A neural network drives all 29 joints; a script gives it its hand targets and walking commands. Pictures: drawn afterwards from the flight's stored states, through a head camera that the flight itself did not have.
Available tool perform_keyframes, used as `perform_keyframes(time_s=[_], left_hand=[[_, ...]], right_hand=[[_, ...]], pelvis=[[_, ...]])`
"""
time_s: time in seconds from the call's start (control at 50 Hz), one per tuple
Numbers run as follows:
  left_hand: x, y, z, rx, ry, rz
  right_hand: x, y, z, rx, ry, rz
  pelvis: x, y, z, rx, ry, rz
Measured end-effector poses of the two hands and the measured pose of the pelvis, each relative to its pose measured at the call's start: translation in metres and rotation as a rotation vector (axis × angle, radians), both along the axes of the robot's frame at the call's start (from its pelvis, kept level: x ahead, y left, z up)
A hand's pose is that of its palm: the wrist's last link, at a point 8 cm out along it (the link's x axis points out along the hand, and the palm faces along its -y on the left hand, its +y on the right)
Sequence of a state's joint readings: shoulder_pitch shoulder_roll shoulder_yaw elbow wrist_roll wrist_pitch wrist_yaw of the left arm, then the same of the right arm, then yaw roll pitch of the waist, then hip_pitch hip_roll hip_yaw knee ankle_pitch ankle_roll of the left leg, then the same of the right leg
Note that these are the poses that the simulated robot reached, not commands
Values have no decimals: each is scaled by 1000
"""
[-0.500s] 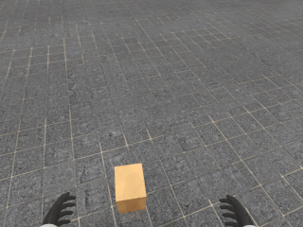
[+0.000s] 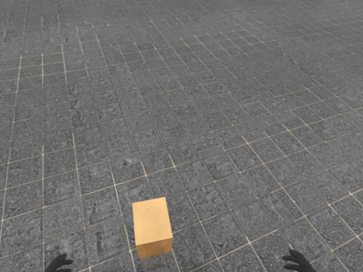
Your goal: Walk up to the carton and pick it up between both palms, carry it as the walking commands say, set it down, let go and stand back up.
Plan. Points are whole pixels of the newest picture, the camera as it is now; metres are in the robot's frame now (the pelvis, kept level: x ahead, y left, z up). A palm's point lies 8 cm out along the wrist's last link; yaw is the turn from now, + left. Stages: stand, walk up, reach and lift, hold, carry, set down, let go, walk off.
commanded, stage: stand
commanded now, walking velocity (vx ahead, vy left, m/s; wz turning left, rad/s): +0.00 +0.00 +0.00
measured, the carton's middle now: (152, 228) +0.44 +0.09 -0.66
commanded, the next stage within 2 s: none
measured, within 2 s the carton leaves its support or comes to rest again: neither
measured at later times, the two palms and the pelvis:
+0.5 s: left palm out of the picture +0.08 +0.29 -0.10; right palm out of the picture +0.09 -0.31 -0.09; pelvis -0.01 +0.00 +0.01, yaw +0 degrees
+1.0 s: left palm out of the picture +0.07 +0.30 -0.10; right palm out of the picture +0.07 -0.32 -0.09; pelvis -0.02 -0.01 +0.01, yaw +0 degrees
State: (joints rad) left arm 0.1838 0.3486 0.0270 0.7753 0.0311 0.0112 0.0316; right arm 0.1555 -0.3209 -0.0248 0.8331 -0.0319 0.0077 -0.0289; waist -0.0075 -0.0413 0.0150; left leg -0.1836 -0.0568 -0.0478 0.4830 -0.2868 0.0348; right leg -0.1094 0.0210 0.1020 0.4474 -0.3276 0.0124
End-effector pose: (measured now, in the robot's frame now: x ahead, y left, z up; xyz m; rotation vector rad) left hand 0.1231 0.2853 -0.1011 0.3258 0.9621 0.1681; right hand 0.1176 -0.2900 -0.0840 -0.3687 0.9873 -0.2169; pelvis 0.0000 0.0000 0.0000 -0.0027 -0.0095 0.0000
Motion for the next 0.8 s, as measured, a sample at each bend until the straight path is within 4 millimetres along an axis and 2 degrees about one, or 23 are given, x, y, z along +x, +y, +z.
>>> perform_keyframes(time_s=[0.52, 0.8], left_hand=[[-40, 8, -3, 25, 99, 20], [-52, 11, -3, 35, 132, 22]], right_hand=[[-31, -18, -3, -10, 76, -25], [-44, -24, -4, -10, 106, -33]], pelvis=[[-14, -4, 6, 1, -25, -3], [-21, -6, 7, 0, -30, -3]])
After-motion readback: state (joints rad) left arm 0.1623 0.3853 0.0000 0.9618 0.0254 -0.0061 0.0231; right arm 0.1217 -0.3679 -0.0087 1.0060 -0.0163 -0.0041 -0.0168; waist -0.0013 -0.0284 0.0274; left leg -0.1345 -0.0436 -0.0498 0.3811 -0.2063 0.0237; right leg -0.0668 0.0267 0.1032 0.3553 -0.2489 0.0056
